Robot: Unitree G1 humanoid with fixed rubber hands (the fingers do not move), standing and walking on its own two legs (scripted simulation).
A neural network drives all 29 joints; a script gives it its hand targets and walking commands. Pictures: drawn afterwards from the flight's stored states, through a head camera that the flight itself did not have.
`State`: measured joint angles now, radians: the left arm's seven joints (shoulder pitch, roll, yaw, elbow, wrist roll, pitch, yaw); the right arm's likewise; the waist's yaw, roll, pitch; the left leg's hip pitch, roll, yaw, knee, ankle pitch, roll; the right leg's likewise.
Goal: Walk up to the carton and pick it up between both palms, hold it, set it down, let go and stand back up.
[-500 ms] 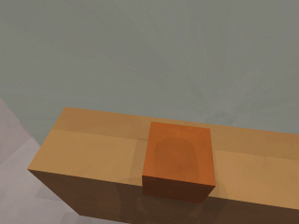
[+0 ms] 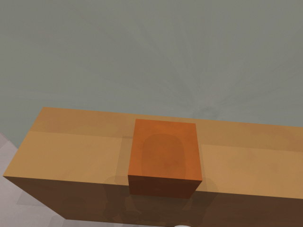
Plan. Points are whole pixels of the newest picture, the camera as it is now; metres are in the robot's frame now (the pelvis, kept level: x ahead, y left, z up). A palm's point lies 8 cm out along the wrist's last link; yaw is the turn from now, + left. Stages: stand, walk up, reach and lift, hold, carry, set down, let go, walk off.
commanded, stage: walk up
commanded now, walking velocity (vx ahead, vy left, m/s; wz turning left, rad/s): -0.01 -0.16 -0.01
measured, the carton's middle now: (162, 159) +0.32 -0.04 -0.04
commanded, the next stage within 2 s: stand in 1.08 s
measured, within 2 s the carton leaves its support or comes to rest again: neither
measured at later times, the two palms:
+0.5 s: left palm out of the picture +0.02 +0.14 -0.12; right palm out of the picture +0.03 -0.33 -0.16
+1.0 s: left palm out of the picture -0.05 +0.20 -0.15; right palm out of the picture +0.01 -0.24 -0.14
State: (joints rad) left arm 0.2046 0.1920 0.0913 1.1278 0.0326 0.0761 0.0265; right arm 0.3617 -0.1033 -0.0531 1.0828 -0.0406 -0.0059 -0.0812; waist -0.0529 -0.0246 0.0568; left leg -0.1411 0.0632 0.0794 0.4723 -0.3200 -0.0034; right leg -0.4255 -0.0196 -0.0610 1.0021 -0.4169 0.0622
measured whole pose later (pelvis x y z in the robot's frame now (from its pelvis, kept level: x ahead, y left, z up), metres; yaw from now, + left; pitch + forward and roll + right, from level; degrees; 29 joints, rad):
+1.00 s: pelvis -0.04 -0.03 +0.00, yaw -1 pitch -1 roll +1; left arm 0.26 0.17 0.07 1.10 0.03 0.04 0.03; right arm 0.21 -0.11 -0.02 1.03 -0.02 -0.01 -0.03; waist 0.03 -0.06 0.04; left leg -0.19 -0.01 0.07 0.46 -0.25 0.01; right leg -0.18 -0.03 -0.01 0.50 -0.29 0.01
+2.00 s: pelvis -0.09 -0.03 -0.04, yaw +1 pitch -1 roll -1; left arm -0.12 0.22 0.06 0.50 0.00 0.79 -0.04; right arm -0.14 -0.23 0.06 0.73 0.22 0.43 0.02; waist -0.02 -0.02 0.06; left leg -0.45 0.06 0.05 0.81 -0.35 0.00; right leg -0.40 0.00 -0.05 0.80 -0.38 -0.01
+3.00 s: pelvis -0.07 -0.04 +0.00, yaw -1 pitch -3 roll +0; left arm 0.24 0.23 -0.05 0.41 -0.12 0.16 -0.01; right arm 0.32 -0.04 0.01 0.41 0.07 0.01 -0.07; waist 0.02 -0.03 0.08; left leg -0.16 0.04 0.09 0.38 -0.17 -0.01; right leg -0.14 0.00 -0.03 0.40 -0.21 -0.02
